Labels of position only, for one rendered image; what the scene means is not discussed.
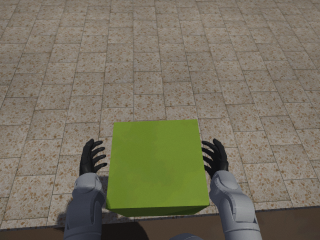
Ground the robot right forearm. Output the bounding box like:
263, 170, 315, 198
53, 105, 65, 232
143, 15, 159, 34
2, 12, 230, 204
209, 170, 263, 240

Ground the robot right hand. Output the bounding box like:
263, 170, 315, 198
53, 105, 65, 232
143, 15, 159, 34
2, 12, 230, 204
201, 138, 229, 180

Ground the carton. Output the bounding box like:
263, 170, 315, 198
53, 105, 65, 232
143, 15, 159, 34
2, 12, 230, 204
105, 119, 210, 217

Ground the robot left forearm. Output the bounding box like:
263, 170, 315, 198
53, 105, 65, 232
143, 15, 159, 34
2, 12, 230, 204
63, 172, 106, 240

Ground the robot left hand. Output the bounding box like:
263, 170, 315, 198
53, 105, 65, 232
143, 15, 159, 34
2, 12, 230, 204
79, 138, 107, 176

